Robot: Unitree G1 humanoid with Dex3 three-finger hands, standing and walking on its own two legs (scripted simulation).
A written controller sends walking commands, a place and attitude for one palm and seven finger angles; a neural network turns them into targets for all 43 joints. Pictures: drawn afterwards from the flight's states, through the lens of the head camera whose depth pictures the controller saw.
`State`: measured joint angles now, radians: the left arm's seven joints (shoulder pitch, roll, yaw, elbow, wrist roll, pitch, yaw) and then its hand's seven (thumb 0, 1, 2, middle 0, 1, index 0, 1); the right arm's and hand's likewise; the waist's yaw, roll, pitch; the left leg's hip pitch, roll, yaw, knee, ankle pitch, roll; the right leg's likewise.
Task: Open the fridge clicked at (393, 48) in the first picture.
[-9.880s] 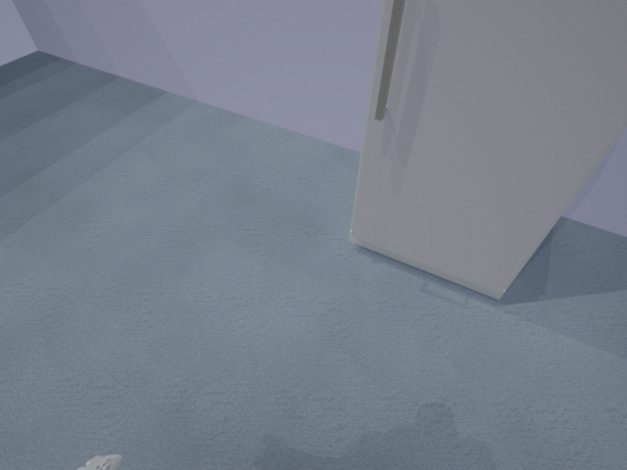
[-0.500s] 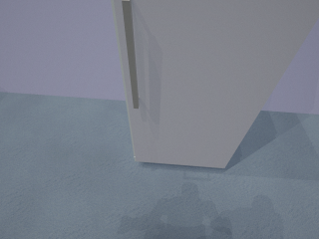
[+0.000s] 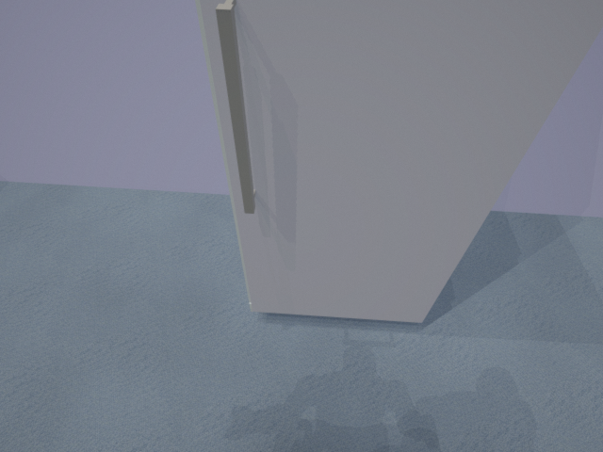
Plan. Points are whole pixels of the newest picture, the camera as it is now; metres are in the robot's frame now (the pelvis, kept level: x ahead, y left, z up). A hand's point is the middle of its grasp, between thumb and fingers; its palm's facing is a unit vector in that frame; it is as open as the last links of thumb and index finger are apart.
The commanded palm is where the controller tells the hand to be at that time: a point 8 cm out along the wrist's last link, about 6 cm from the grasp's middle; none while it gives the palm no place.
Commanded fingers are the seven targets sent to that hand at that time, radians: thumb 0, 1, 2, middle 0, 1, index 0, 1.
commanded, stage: look again from close up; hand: left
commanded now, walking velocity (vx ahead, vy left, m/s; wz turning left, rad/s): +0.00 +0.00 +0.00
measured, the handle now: (242, 125) +0.62 +0.14 +0.09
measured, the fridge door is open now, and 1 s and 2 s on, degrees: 0 0 0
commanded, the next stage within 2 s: shuffle to correct the standing spot in 0.32 s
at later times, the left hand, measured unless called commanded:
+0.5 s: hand out of the picture +0.08 +0.24 -0.16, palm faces -0.04 -0.94 -0.33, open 7.4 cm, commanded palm none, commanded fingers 0.00 0.90 0.90 -0.20 -0.30 -0.20 -0.30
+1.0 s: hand out of the picture +0.06 +0.17 -0.20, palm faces -0.02 -0.99 -0.15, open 7.4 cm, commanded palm none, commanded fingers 0.00 0.90 0.90 -0.20 -0.30 -0.20 -0.30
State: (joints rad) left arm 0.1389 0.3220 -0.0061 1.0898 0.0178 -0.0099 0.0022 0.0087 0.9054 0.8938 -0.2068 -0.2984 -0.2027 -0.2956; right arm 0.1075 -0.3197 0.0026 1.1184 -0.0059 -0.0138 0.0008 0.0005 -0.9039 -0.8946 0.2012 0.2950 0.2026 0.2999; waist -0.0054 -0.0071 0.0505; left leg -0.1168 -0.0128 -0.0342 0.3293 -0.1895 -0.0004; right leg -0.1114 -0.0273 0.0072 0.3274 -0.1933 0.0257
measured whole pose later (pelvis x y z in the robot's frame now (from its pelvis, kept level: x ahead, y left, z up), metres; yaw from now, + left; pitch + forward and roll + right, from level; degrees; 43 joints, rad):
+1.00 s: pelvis +0.10 +0.00 -0.02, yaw -2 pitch -1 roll +0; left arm 0.34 0.16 0.04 1.14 0.02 0.02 0.00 0.01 0.91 0.89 -0.20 -0.30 -0.20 -0.30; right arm 0.39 -0.11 0.00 1.14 -0.02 -0.07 -0.04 0.00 -0.91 -0.89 0.20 0.29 0.20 0.30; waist -0.03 -0.03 0.07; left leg -0.03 0.00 0.05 0.49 -0.44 0.02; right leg -0.39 -0.03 -0.06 1.07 -0.48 -0.02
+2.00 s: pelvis +0.14 -0.02 -0.01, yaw +0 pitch -2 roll +0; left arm 0.34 0.15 0.00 1.13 0.03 0.01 0.03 0.01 0.91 0.89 -0.20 -0.30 -0.20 -0.30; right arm 0.25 -0.18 -0.03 1.14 -0.01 0.01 -0.01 -0.01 -0.92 -0.89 0.20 0.29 0.20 0.30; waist 0.00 0.00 0.02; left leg -0.21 0.04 0.13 0.39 -0.14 0.01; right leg -0.16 -0.02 -0.06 0.43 -0.23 0.00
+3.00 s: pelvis +0.17 +0.00 -0.01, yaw +0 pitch -1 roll +0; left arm 0.29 0.15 -0.01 1.10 0.02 -0.01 0.03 0.01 0.91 0.89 -0.20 -0.30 -0.20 -0.30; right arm 0.23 -0.17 0.00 1.09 -0.01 -0.02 -0.02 0.00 -0.92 -0.90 0.20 0.29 0.20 0.30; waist 0.00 -0.01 0.04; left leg -0.21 0.01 0.13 0.46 -0.23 0.03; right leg -0.16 -0.05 -0.03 0.47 -0.29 0.02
